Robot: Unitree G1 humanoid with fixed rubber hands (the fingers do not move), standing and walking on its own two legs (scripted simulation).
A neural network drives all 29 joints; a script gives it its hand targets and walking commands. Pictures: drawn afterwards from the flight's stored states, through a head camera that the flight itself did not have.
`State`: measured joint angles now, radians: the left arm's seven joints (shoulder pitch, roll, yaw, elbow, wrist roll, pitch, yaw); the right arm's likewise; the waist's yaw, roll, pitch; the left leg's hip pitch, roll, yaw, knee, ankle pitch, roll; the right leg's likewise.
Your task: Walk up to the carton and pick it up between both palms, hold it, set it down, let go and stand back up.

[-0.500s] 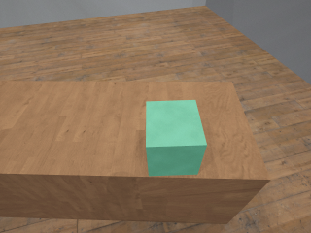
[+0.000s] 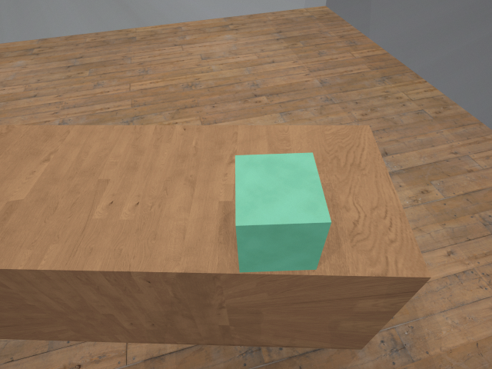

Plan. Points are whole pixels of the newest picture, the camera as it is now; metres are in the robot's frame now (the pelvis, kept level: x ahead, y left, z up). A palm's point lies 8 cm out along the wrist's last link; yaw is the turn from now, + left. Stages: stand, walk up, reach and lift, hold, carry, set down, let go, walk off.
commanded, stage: stand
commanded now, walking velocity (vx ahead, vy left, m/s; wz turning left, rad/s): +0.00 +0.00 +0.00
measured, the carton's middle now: (275, 212) +0.45 -0.04 -0.08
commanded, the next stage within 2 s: none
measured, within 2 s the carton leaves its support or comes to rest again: neither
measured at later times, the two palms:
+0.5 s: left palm out of the picture +0.03 +0.23 -0.13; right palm out of the picture +0.04 -0.25 -0.13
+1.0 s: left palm out of the picture +0.03 +0.23 -0.13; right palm out of the picture +0.03 -0.24 -0.13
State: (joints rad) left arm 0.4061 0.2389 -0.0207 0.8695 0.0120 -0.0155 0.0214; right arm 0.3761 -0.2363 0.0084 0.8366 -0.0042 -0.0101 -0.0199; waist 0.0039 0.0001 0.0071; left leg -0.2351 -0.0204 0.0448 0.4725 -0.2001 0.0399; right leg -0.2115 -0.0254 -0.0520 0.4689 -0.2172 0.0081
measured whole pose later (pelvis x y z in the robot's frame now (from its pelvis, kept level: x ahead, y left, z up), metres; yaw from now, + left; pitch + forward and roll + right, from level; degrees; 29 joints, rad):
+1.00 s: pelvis +0.03 -0.01 +0.00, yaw +0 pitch -2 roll +0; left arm 0.36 0.20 -0.03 0.99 0.00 -0.01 0.04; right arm 0.35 -0.20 0.02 0.96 0.00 -0.01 -0.04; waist 0.00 0.00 0.02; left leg -0.18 -0.01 0.04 0.43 -0.22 0.03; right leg -0.16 -0.02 -0.05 0.42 -0.23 0.00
